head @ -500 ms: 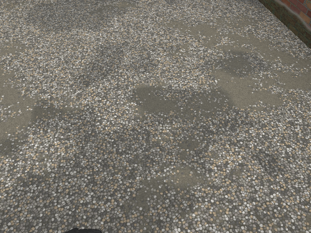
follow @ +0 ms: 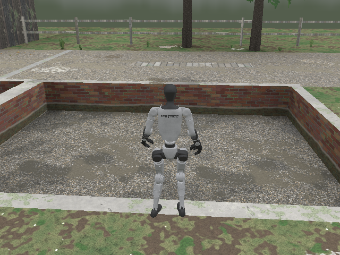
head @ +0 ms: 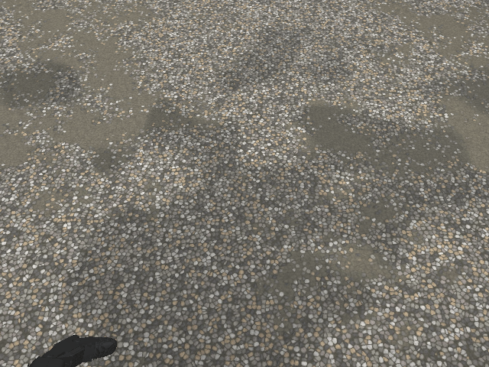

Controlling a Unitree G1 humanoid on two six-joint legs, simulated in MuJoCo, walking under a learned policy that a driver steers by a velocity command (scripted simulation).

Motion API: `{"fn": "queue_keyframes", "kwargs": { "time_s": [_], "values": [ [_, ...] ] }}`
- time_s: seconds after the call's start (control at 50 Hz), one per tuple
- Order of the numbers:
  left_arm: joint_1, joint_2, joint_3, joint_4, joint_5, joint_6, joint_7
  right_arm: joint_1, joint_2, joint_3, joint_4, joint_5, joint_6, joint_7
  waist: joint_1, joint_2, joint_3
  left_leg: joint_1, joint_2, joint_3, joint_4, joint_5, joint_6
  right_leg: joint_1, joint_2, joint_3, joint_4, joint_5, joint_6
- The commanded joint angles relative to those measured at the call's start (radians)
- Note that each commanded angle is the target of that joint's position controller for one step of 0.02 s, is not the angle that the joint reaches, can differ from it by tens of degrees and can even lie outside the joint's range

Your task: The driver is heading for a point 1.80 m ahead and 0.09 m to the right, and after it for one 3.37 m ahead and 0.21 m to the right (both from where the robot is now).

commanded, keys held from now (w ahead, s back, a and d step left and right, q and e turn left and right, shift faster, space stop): q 0.22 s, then no key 0.18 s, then e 0.60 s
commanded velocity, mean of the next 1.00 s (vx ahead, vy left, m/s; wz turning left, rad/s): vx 0.01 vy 0.00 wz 0.03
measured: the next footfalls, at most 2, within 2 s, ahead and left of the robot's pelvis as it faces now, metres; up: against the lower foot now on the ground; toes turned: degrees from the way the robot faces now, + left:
left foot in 0.42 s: +0.00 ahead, +0.13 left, +0.00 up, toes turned +10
left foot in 1.14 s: +0.04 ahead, +0.14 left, +0.00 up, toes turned -14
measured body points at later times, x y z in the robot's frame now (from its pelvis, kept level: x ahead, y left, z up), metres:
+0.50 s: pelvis -0.02 +0.00 +0.02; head -0.01 +0.01 +0.47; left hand -0.01 +0.27 -0.11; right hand +0.19 -0.18 -0.08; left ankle -0.04 +0.12 -0.72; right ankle +0.02 -0.12 -0.72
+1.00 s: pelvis -0.03 +0.01 +0.01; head +0.02 -0.01 +0.46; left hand +0.08 +0.29 -0.08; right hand +0.16 -0.26 -0.09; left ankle -0.06 +0.14 -0.65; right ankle +0.01 -0.11 -0.72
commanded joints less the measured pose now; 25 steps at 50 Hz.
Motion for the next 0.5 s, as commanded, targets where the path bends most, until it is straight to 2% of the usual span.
{"fn": "queue_keyframes", "kwargs": {
  "time_s": [0.02,0.04,0.06,0.08,0.1,0.12,0.14,0.16,0.2,0.26,0.3,0.36,0.38,0.4,0.42,0.44,0.46,0.48,0.5],
  "values": [
    [0.084,0.033,0.013,-0.038,0.008,-0.018,-0.001,-0.116,-0.141,-0.04,-0.106,0.014,-0.003,-0.01,0.078,0.091,-0.176,-0.023,0.153,-0.232,-0.165,0.206,0.141,0.314,-0.012,-0.037,-0.29,0.277,-0.033],
    [0.128,0.042,0.012,-0.033,0.018,-0.001,0.005,-0.091,-0.094,-0.024,-0.101,0.012,-0.011,-0.002,0.087,0.0,-0.186,-0.164,0.102,-0.173,-0.071,-0.084,0.085,0.492,-0.11,0.044,-0.315,0.379,-0.082],
    [0.132,0.108,0.017,-0.043,0.043,0.019,0.006,-0.057,-0.054,-0.013,-0.111,0.019,-0.025,0.011,0.065,-0.234,-0.174,-0.311,-0.009,-0.015,0.182,-0.331,0.011,0.515,-0.333,0.278,-0.378,0.529,-0.207],
    [0.155,0.147,0.037,-0.044,0.043,0.024,0.008,-0.045,-0.152,-0.048,-0.101,0.026,-0.051,0.016,0.081,-0.235,-0.141,-0.32,-0.001,0.035,0.381,-0.362,-0.036,0.369,-0.438,0.419,-0.421,0.549,-0.312],
    [0.139,0.127,0.034,-0.052,0.02,0.026,0.015,-0.056,-0.209,-0.074,-0.078,0.041,-0.064,0.013,0.077,-0.15,-0.069,-0.346,0.023,0.071,0.583,-0.308,-0.066,0.293,-0.436,0.381,-0.431,0.579,-0.335],
    [0.099,0.109,0.025,-0.053,0.009,0.016,0.024,-0.051,-0.213,-0.087,-0.065,0.059,-0.064,0.002,0.049,-0.142,-0.022,-0.357,0.016,0.082,0.74,-0.272,-0.085,0.214,-0.398,0.301,-0.448,0.586,-0.322],
    [0.036,0.1,0.019,-0.065,-0.002,0.01,0.034,0.003,-0.205,-0.09,-0.041,0.053,-0.052,-0.015,0.0,-0.13,-0.01,-0.34,0.026,0.082,0.816,-0.221,-0.088,0.156,-0.36,0.216,-0.451,0.582,-0.283],
    [-0.017,0.092,0.015,-0.076,-0.011,0.004,0.036,0.049,-0.187,-0.086,-0.025,0.046,-0.039,-0.025,-0.028,-0.109,-0.002,-0.304,0.038,0.088,0.822,-0.186,-0.086,0.107,-0.34,0.149,-0.448,0.596,-0.257],
    [0.008,0.081,0.01,-0.054,-0.006,0.008,0.041,0.019,-0.14,-0.067,-0.041,0.049,-0.024,-0.033,-0.024,-0.077,-0.008,-0.292,0.056,0.139,0.746,-0.125,-0.075,0.126,-0.302,0.082,-0.467,0.532,-0.255],
    [0.082,0.081,0.012,-0.001,-0.002,0.031,0.052,-0.032,-0.086,-0.033,-0.065,0.045,-0.026,-0.029,0.025,-0.09,-0.064,-0.278,0.099,0.163,0.504,-0.095,-0.078,0.255,-0.292,0.048,-0.463,0.416,-0.272],
    [0.119,0.103,0.021,0.035,-0.003,0.052,0.053,-0.086,-0.046,-0.005,-0.089,0.038,-0.04,-0.02,0.06,-0.113,-0.075,-0.213,0.119,0.2,0.276,-0.164,-0.063,0.28,-0.305,0.045,-0.467,0.372,-0.284],
    [0.16,0.142,0.037,0.072,-0.025,0.073,0.048,-0.062,-0.065,0.0,-0.065,0.034,-0.062,-0.009,0.092,-0.143,-0.095,-0.094,0.115,0.269,-0.014,-0.11,-0.026,0.304,-0.32,0.08,-0.467,0.326,-0.288],
    [0.171,0.13,0.037,0.085,-0.041,0.081,0.047,-0.017,-0.058,0.001,-0.048,0.035,-0.068,-0.008,0.082,-0.138,-0.128,-0.02,0.11,0.29,-0.142,-0.031,-0.003,0.323,-0.309,0.087,-0.465,0.246,-0.274],
    [0.159,0.129,0.033,0.092,-0.055,0.082,0.047,0.015,-0.056,0.001,-0.035,0.023,-0.068,-0.004,0.059,-0.129,-0.121,0.082,0.099,0.308,-0.279,0.089,0.023,0.272,-0.299,0.081,-0.469,0.22,-0.243],
    [0.178,0.111,0.022,0.111,-0.055,0.069,0.04,0.016,-0.05,0.009,-0.039,-0.004,-0.062,-0.001,0.049,-0.101,-0.121,0.214,0.12,0.26,-0.343,0.182,0.043,0.184,-0.281,0.084,-0.484,0.204,-0.189],
    [0.15,0.086,0.007,0.106,-0.047,0.044,0.025,0.031,-0.084,0.005,-0.05,-0.025,-0.055,0.002,0.038,-0.036,-0.153,0.324,0.202,0.167,-0.275,0.234,0.066,0.096,-0.233,0.042,-0.452,0.145,-0.12],
    [0.136,0.021,-0.014,0.104,-0.051,0.02,0.014,0.002,-0.106,0.0,-0.041,-0.035,-0.056,0.011,0.053,0.112,-0.125,0.194,0.249,0.098,-0.318,0.002,0.099,0.12,-0.147,-0.055,-0.423,0.077,-0.053],
    [0.123,0.01,-0.023,0.109,-0.041,0.006,0.007,-0.041,-0.052,0.02,-0.052,-0.043,-0.062,0.02,0.056,0.132,-0.085,0.084,0.261,0.067,-0.402,-0.175,0.102,0.204,-0.142,-0.044,-0.403,0.14,-0.024],
    [0.129,0.024,-0.019,0.115,-0.036,0.002,0.005,-0.07,-0.038,0.027,-0.045,-0.046,-0.071,0.025,0.071,0.134,-0.039,0.056,0.243,0.083,-0.431,-0.208,0.077,0.216,-0.139,-0.036,-0.4,0.183,-0.019]
  ]
}}
Keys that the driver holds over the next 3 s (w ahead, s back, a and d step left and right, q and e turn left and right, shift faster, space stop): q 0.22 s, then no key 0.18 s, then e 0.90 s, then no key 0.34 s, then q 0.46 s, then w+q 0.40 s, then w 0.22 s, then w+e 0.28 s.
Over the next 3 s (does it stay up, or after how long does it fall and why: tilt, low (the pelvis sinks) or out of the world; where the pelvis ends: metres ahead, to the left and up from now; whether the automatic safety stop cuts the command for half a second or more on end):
stays up -0.02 0.04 0.00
